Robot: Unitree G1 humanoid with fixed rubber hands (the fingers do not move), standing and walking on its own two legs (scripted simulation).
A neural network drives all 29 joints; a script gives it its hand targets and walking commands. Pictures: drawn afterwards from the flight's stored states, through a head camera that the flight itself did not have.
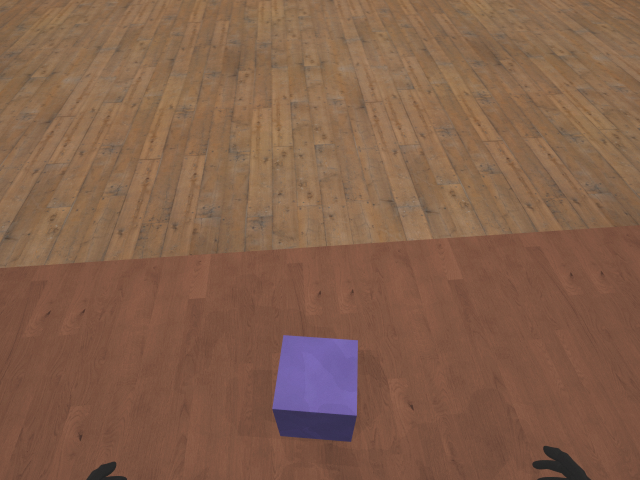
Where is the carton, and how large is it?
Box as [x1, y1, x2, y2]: [272, 335, 357, 441]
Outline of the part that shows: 283,335 272,407 280,435 350,441 356,417 357,340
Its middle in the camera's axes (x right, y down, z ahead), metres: -0.01 +0.44 +1.12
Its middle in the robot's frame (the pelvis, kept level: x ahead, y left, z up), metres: +0.45 +0.02 -0.66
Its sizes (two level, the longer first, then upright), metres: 0.210 0.200 0.250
